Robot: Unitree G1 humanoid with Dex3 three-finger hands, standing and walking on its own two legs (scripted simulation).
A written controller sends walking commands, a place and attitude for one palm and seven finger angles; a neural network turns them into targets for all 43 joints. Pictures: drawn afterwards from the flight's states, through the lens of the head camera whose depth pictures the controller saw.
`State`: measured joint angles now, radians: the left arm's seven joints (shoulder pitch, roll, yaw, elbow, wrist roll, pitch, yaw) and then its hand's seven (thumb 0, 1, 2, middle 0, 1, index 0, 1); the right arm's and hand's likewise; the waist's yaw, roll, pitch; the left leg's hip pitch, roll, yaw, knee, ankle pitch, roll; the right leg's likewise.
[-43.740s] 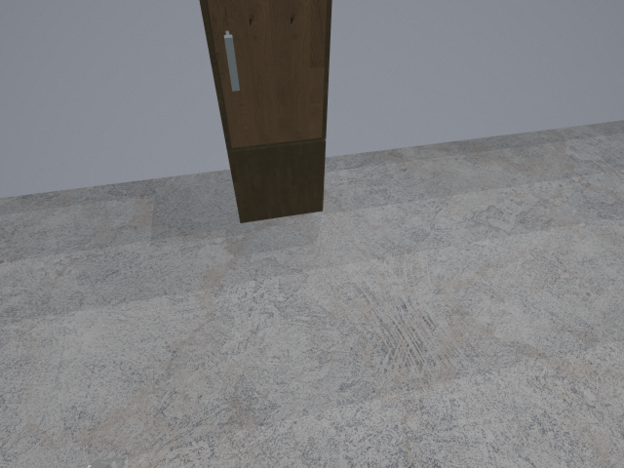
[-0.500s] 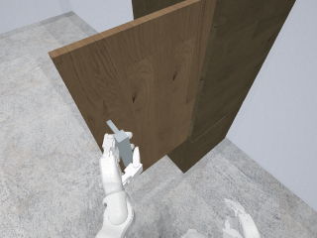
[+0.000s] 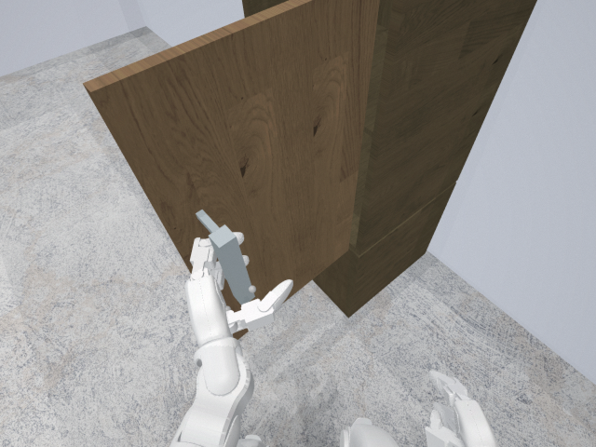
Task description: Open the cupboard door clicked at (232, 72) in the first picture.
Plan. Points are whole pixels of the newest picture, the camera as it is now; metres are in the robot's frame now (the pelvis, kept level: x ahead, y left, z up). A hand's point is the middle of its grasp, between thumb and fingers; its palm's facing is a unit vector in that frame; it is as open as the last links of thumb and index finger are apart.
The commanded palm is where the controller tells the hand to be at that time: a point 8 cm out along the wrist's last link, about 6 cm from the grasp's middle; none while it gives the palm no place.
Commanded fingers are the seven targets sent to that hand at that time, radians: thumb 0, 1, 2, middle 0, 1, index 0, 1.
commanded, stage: open thumb and fingers to let go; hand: left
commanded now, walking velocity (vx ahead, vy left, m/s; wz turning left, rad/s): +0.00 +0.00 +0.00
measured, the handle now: (225, 259) +0.36 +0.12 +0.05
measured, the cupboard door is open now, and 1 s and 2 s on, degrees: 92 91 91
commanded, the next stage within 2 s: slide the hand sideways off the handle in 0.42 s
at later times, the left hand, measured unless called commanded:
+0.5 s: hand (249, 291) +0.31 +0.08 +0.05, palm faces +0.29 -0.96 +0.00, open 15.6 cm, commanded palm +0.27 +0.13 +0.05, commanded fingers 0.00 -0.50 0.30 -0.15 -0.30 -0.15 -0.30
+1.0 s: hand (228, 321) +0.27 +0.10 +0.05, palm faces -0.15 -0.99 +0.02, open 16.5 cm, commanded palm +0.24 +0.16 +0.05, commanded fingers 0.00 -0.50 0.30 -0.15 -0.30 -0.15 -0.30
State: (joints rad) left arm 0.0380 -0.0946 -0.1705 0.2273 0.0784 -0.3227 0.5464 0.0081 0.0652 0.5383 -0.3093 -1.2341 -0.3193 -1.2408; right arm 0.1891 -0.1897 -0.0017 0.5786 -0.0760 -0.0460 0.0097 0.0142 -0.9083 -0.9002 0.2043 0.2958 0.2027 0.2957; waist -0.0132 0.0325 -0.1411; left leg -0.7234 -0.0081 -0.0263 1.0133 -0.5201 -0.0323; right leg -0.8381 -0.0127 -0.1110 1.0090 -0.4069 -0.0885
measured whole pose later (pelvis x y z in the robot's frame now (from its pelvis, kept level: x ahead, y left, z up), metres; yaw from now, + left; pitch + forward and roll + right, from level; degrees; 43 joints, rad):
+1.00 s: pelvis +0.00 +0.05 -0.01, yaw -2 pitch +13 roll +0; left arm 0.17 0.04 -0.22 0.04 -0.02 -0.33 0.06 -0.01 -0.50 0.30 -0.11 -0.30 -0.11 -0.29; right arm 0.27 -0.22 0.02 0.44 -0.01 -0.05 0.03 0.02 -0.91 -0.90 0.20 0.30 0.20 0.30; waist -0.01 0.02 -0.13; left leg -0.76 -0.03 0.03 1.09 -0.56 0.04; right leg -0.87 -0.03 -0.06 1.06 -0.41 -0.02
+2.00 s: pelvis +0.01 +0.03 -0.02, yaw -1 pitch +13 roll -1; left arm 0.53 0.21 -0.01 -0.31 -0.17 -0.27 -0.13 -0.01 -0.50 0.30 -0.15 -0.30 -0.16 -0.30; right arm 0.28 -0.22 0.02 0.38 0.03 -0.08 -0.04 0.02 -0.91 -0.90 0.21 0.30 0.20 0.30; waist 0.00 0.05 -0.15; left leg -0.77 -0.01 -0.01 1.15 -0.61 0.01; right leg -0.87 -0.01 -0.10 1.09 -0.45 -0.04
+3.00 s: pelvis +0.04 +0.06 +0.07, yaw -3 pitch -4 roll -1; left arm 0.49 0.35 0.31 -0.41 -0.05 -0.09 0.12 0.01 0.56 0.75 -0.19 -0.30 -0.20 -0.30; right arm 0.22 -0.22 0.04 0.61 0.00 -0.15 -0.06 0.02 -0.90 -0.90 0.21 0.30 0.21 0.30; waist 0.07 0.06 0.00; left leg -0.06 -0.02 0.02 0.46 -0.34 0.04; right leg -0.17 0.01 -0.05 0.43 -0.20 0.00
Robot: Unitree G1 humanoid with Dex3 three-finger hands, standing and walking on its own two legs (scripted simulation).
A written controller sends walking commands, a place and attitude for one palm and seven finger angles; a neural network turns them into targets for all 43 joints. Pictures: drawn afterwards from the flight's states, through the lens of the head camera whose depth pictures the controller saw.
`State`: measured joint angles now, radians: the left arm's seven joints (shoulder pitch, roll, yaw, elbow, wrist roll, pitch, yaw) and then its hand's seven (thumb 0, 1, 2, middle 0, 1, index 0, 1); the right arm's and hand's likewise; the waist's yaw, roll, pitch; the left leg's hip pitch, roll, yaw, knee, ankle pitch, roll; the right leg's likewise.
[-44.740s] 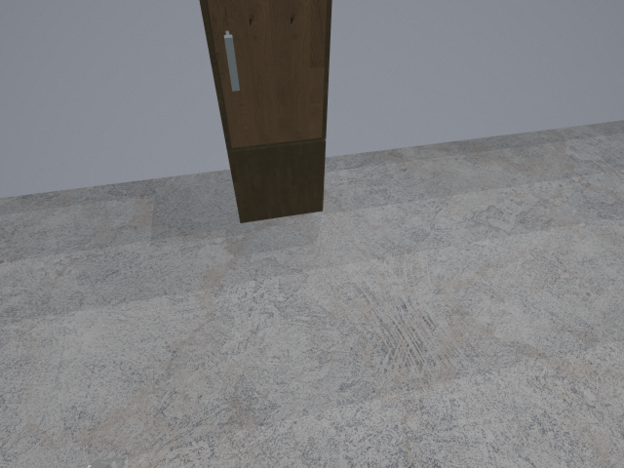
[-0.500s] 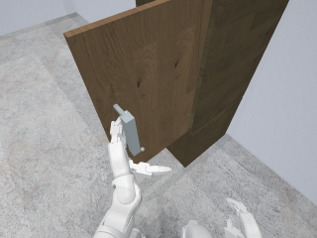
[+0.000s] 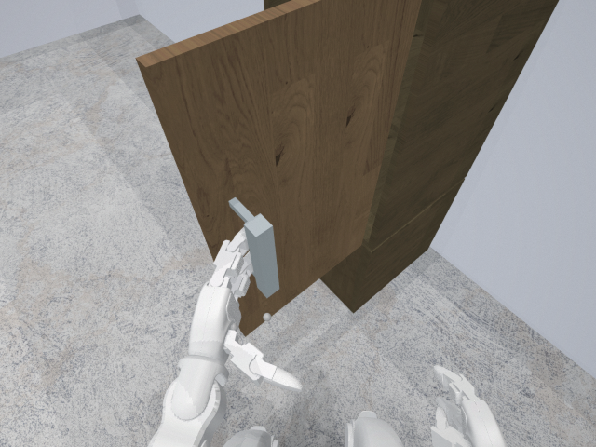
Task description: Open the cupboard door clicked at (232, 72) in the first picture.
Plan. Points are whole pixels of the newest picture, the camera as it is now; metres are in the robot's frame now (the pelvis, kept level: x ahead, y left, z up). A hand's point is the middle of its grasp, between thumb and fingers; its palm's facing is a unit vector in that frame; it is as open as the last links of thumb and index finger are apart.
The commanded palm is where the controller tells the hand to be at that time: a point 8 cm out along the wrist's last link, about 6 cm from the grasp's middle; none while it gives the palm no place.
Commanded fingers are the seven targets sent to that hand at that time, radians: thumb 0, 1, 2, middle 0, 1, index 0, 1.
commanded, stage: slide the hand sideways off the handle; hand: left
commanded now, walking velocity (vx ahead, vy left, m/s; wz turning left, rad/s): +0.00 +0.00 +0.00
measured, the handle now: (254, 250) +0.36 +0.08 +0.06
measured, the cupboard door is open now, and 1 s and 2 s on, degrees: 91 91 91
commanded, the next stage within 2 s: draw the hand back to the body in 0.72 s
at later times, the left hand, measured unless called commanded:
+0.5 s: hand (229, 350) +0.23 +0.09 +0.06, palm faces -0.08 -1.00 -0.01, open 16.3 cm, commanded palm +0.20 +0.16 +0.06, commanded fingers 0.00 -0.50 0.30 -0.15 -0.30 -0.15 -0.30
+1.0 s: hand (199, 358) +0.21 +0.12 +0.08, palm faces -0.07 -0.99 -0.07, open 16.3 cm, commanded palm +0.18 +0.19 +0.09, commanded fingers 0.00 -0.50 0.30 -0.15 -0.30 -0.15 -0.30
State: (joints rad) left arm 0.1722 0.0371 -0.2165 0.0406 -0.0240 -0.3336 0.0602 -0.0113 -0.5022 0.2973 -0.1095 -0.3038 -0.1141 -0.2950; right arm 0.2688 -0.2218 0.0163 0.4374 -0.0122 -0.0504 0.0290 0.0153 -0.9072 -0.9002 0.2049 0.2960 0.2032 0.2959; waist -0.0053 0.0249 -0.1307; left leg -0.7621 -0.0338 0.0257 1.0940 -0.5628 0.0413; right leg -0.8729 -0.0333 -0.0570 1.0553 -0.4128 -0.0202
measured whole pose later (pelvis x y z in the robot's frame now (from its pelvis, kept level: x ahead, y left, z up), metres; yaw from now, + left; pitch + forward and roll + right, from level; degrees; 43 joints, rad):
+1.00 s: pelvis +0.01 -0.02 -0.01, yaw +1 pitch +13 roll -1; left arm 0.53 0.21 -0.01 -0.31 -0.17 -0.27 -0.13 -0.01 -0.50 0.30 -0.15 -0.30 -0.16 -0.30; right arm 0.28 -0.22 0.02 0.38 0.03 -0.08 -0.04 0.02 -0.91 -0.90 0.21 0.30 0.20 0.30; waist 0.00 0.05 -0.15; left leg -0.77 -0.01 -0.01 1.15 -0.61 0.01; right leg -0.87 -0.01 -0.10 1.09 -0.45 -0.04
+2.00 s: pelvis +0.04 +0.01 +0.08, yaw -1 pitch -4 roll -1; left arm 0.49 0.35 0.31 -0.41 -0.05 -0.09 0.12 0.01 0.56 0.75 -0.19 -0.30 -0.20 -0.30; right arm 0.22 -0.22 0.04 0.61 0.00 -0.15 -0.06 0.02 -0.90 -0.90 0.21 0.30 0.21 0.30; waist 0.07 0.06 0.00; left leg -0.06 -0.02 0.02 0.46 -0.34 0.04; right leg -0.17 0.01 -0.05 0.43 -0.20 0.00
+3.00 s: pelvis -0.02 +0.01 +0.07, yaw -3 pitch -1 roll +0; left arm 0.56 0.42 0.43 -0.50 0.00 -0.18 0.15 0.01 0.89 0.90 -0.21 -0.30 -0.22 -0.30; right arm 0.21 -0.23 -0.02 0.53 -0.02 -0.02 -0.08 0.02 -0.91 -0.90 0.20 0.30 0.20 0.30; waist -0.01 -0.01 0.04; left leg -0.24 -0.04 0.07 0.54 -0.29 0.06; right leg -0.36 -0.01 0.00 0.50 -0.12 0.00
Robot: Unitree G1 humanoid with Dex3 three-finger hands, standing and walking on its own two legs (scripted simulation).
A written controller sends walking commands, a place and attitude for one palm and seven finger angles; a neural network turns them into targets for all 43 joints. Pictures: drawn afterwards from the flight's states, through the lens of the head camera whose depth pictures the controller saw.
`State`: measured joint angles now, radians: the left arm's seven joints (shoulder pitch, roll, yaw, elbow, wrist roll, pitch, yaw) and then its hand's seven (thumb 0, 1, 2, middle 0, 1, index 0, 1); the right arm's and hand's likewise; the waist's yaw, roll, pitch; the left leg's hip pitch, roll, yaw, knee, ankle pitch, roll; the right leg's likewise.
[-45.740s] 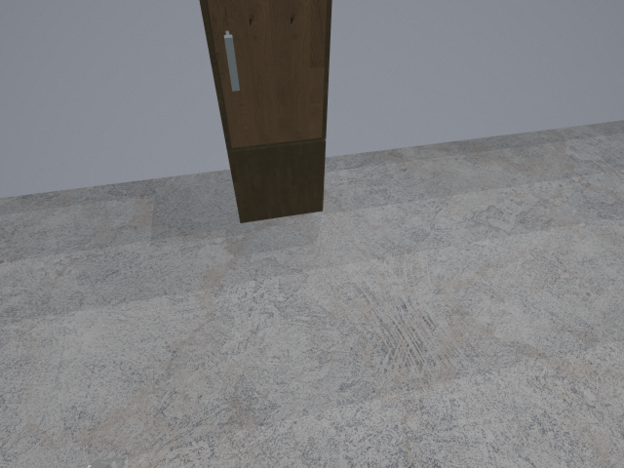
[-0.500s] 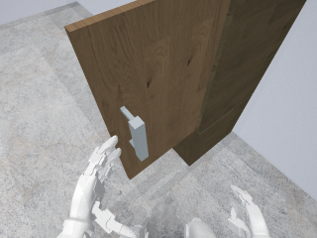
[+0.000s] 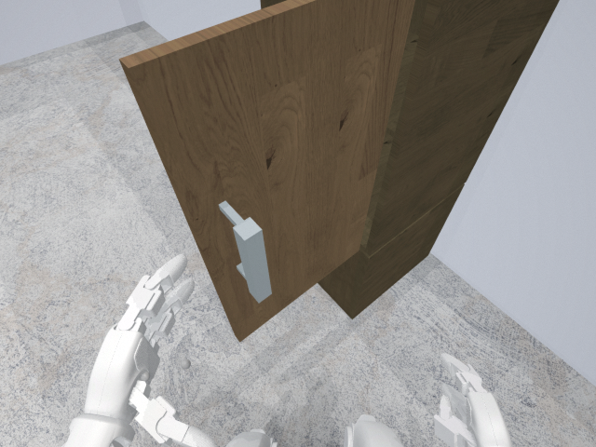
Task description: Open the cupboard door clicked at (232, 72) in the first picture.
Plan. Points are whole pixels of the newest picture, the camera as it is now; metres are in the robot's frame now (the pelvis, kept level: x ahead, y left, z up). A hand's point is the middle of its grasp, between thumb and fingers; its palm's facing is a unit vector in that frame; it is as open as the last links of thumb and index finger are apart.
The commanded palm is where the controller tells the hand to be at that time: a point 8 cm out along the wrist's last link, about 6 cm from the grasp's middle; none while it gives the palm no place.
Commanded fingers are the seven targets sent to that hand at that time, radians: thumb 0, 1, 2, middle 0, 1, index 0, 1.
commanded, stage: draw the hand back to the body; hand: left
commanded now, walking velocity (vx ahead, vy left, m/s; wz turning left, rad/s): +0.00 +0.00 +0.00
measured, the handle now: (245, 254) +0.35 +0.09 +0.07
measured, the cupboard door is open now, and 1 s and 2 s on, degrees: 91 91 91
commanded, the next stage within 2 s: step back with the hand held close in 1.40 s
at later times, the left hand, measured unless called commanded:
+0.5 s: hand (82, 340) +0.20 +0.21 +0.15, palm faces +0.18 -0.93 -0.32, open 15.1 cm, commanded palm +0.16 +0.26 +0.17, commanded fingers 0.00 0.03 0.52 -0.17 -0.30 -0.17 -0.30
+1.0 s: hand out of the picture +0.22 +0.28 +0.24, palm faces +0.42 -0.82 -0.40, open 9.3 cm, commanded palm +0.17 +0.32 +0.26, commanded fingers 0.00 0.90 0.90 -0.20 -0.30 -0.20 -0.30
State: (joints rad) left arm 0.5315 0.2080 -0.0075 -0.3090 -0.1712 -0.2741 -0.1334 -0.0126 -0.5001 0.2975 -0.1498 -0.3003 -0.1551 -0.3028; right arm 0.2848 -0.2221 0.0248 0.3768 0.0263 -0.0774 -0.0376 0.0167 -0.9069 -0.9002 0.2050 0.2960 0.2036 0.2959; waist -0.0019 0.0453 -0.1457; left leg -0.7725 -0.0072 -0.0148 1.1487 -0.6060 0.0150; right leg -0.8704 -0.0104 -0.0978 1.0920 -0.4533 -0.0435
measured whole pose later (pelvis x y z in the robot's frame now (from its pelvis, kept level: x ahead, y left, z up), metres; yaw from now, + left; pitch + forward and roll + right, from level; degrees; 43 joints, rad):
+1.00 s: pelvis +0.03 +0.02 +0.08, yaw -1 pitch -4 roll -1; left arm 0.49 0.35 0.31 -0.41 -0.05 -0.09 0.12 0.01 0.56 0.75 -0.19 -0.30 -0.20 -0.30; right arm 0.22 -0.22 0.04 0.61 0.00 -0.15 -0.06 0.02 -0.90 -0.90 0.21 0.30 0.21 0.30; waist 0.07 0.06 0.00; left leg -0.06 -0.02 0.02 0.46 -0.34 0.04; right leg -0.17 0.01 -0.05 0.43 -0.20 0.00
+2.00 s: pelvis -0.03 +0.03 +0.08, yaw -4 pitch -1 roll +0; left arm 0.56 0.42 0.43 -0.50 0.00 -0.18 0.15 0.01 0.89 0.90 -0.21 -0.30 -0.22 -0.30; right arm 0.21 -0.23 -0.02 0.53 -0.02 -0.02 -0.08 0.02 -0.91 -0.90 0.20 0.30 0.20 0.30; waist -0.01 -0.01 0.04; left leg -0.24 -0.04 0.07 0.54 -0.29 0.06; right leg -0.36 -0.01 0.00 0.50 -0.12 0.00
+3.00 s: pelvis -0.24 +0.02 +0.08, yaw -6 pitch +1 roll -1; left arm 0.53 0.42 0.41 -0.53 -0.04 -0.16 0.16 0.01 0.89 0.90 -0.21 -0.30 -0.21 -0.30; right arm 0.15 -0.15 0.03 0.62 -0.02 -0.12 -0.04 0.01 -0.90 -0.90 0.21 0.30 0.21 0.30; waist 0.02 -0.02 0.04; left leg -0.48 0.04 0.01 0.60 -0.24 -0.02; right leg -0.20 0.03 -0.01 0.49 -0.31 -0.03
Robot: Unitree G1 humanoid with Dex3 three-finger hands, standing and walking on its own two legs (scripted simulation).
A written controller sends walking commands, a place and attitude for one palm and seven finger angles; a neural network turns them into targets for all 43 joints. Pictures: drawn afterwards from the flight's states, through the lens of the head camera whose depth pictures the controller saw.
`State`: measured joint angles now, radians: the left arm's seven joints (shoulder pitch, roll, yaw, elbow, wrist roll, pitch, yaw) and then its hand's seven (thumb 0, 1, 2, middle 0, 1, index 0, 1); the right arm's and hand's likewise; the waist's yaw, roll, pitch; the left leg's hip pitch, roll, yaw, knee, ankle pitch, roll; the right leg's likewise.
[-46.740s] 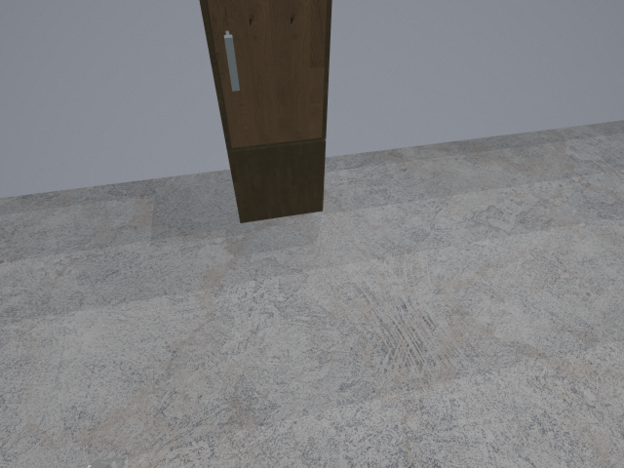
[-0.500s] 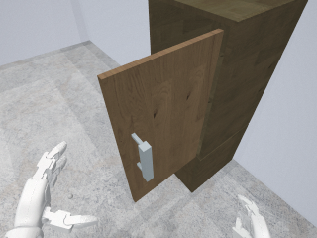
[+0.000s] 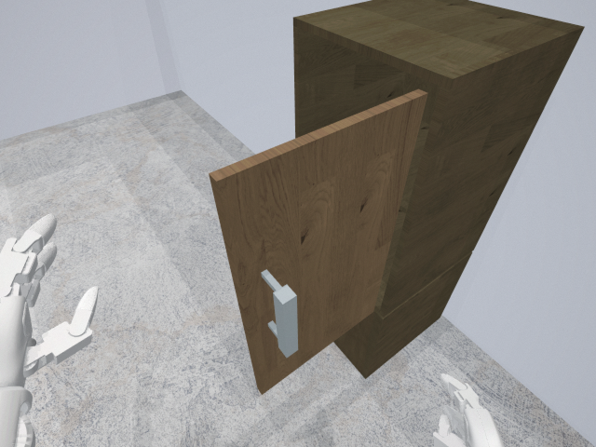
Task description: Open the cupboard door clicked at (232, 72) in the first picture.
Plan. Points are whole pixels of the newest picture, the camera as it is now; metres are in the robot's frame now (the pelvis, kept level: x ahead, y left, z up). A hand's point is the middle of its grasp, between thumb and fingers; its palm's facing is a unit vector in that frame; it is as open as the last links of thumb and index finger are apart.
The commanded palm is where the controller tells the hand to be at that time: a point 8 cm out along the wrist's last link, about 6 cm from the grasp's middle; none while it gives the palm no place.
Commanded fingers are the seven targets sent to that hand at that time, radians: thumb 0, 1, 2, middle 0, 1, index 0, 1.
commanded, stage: draw the hand back to the body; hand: left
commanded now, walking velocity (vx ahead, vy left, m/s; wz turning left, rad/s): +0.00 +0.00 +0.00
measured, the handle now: (278, 314) +0.32 +0.08 -0.02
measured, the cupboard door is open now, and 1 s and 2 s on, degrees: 91 91 91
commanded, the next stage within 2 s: step back with the hand held close in 0.40 s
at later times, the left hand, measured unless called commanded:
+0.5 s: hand (80, 321) +0.18 +0.25 +0.16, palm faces +0.46 -0.80 -0.39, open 7.4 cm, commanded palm +0.13 +0.28 +0.18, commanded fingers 0.00 0.90 0.90 -0.20 -0.30 -0.20 -0.30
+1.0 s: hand (50, 351) +0.15 +0.26 +0.16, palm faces +0.39 -0.76 -0.52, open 7.4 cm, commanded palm +0.09 +0.30 +0.18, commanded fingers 0.00 0.90 0.90 -0.20 -0.30 -0.20 -0.30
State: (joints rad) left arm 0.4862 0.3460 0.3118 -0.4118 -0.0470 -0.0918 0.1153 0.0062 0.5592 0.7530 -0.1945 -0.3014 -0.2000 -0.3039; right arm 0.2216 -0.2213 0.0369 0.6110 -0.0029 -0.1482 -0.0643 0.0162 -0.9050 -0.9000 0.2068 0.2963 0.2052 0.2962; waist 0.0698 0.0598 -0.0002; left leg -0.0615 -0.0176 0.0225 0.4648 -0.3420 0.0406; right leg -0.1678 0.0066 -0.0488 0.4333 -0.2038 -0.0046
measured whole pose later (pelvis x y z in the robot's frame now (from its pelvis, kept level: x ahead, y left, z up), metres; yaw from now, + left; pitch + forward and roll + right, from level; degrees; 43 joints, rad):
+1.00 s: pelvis -0.06 +0.00 -0.01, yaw -2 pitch -1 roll +0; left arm 0.56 0.42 0.43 -0.50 0.00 -0.18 0.15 0.01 0.89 0.90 -0.21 -0.30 -0.22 -0.30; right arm 0.21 -0.23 -0.02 0.53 -0.02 -0.02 -0.08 0.02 -0.91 -0.90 0.20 0.30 0.20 0.30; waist -0.01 -0.01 0.04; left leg -0.24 -0.04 0.07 0.54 -0.29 0.06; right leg -0.36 -0.01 0.00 0.50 -0.12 0.00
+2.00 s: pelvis -0.27 -0.01 -0.01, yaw -4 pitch +1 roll -1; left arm 0.53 0.42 0.41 -0.53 -0.04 -0.16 0.16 0.01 0.89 0.90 -0.21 -0.30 -0.21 -0.30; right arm 0.15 -0.15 0.03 0.62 -0.02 -0.12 -0.04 0.01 -0.90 -0.90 0.21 0.30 0.21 0.30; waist 0.02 -0.02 0.04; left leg -0.48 0.04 0.01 0.60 -0.24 -0.02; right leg -0.20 0.03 -0.01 0.49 -0.31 -0.03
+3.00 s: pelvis -0.33 +0.00 +0.00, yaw -3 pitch -1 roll -1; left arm 0.28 0.21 -0.01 1.02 0.02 0.03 0.01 0.01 0.97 0.89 -0.21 -0.30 -0.21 -0.30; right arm 0.20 -0.24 0.01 1.02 -0.02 0.02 0.00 0.01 -0.91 -0.90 0.21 0.30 0.20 0.30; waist 0.00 -0.05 0.06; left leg -0.27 -0.01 0.02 0.45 -0.17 0.03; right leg -0.20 0.02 -0.05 0.44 -0.22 -0.03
